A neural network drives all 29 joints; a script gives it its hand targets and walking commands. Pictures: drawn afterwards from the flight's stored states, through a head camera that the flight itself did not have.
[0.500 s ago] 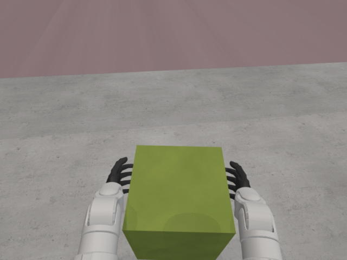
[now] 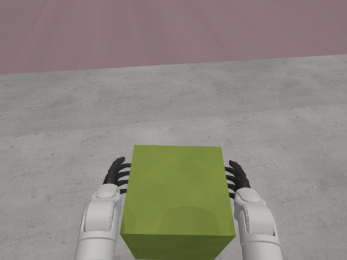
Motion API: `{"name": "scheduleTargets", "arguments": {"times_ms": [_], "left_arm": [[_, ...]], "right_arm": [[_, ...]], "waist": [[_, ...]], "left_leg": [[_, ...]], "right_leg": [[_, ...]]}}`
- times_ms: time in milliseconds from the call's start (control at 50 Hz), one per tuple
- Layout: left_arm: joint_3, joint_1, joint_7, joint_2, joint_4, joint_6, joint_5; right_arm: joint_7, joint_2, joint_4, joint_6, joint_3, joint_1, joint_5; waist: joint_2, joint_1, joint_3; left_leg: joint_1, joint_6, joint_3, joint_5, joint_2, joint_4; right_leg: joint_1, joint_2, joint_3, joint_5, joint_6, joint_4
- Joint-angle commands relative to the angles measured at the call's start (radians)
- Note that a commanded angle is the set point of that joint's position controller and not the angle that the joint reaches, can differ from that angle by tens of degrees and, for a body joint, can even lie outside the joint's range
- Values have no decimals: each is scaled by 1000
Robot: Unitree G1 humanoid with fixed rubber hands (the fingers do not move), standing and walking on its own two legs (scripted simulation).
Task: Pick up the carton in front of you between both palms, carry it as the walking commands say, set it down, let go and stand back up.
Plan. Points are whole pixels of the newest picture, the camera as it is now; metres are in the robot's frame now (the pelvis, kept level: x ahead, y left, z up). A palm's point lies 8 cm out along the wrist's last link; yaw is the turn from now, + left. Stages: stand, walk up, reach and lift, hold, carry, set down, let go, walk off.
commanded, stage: hold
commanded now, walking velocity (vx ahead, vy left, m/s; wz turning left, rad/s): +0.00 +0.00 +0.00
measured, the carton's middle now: (175, 206) +0.28 +0.01 -0.04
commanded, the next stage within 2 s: set down in 0.76 s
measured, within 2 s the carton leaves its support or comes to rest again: neither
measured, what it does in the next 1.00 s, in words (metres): stands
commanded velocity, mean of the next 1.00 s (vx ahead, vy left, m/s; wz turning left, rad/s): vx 0.00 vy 0.00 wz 0.00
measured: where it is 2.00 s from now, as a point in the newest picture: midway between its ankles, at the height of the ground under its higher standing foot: outside the picture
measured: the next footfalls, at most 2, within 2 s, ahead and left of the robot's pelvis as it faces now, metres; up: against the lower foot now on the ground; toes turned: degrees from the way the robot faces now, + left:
none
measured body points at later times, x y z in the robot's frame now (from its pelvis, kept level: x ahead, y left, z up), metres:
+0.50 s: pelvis -0.02 +0.01 +0.00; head -0.07 +0.02 +0.45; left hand +0.29 +0.14 +0.04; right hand +0.27 -0.16 +0.04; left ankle +0.04 +0.12 -0.74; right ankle +0.00 -0.11 -0.74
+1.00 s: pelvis +0.01 +0.01 +0.00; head -0.02 +0.02 +0.45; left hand +0.33 +0.14 +0.02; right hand +0.31 -0.16 +0.02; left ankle +0.04 +0.12 -0.74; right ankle +0.01 -0.11 -0.74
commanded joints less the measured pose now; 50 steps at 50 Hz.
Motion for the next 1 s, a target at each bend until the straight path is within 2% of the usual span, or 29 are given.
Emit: {"name": "scheduleTargets", "arguments": {"times_ms": [0,40,100,240,380,560,800,880,980], "left_arm": [[-539,-425,-220,-867,-64,-43,-234],[-524,-423,-217,-863,-59,-45,-223],[-497,-431,-218,-875,-21,-45,-204],[-473,-496,-248,-922,57,-39,-200],[-457,-560,-274,-964,118,-38,-204],[-431,-595,-285,-984,169,-36,-200],[-433,-568,-266,-959,136,-38,-202],[-370,-612,-263,-934,194,-62,-167],[-201,-720,-258,-877,353,-144,-65]], "right_arm": [[192,853,-64,-42,477,-389,206],[199,857,-62,-44,486,-417,217],[213,865,-44,-42,489,-454,220],[242,903,26,-38,462,-516,212],[264,940,86,-40,436,-571,209],[278,959,127,-39,412,-610,202],[260,949,95,-32,418,-579,202],[254,943,162,-54,366,-620,172],[238,919,335,-132,209,-719,75]], "waist": [[6,-34,-253],[1,-13,-237],[-1,0,-203],[-4,-5,-164],[9,-12,-165],[14,-14,-169],[9,-12,-221],[4,-2,-180],[-5,13,-128]], "left_leg": [[206,17,-136,227,-124,-28],[197,21,-133,175,-125,-36],[191,28,-133,113,-119,-45],[174,28,-135,-9,-106,-59],[176,23,-139,-77,-100,-71],[179,20,-146,-75,-90,-83],[221,14,-145,121,-95,-66],[183,17,-137,74,-101,-53],[81,23,-125,-3,-106,8]], "right_leg": [[58,86,187,260,-17,-76],[58,83,184,203,-13,-85],[34,79,183,136,-13,-91],[-3,75,181,4,-19,-106],[-31,77,175,-59,-25,-105],[-33,81,169,-46,-21,-97],[16,89,173,112,-6,-88],[-6,87,172,78,-3,-75],[-92,92,172,11,-4,-20]]}}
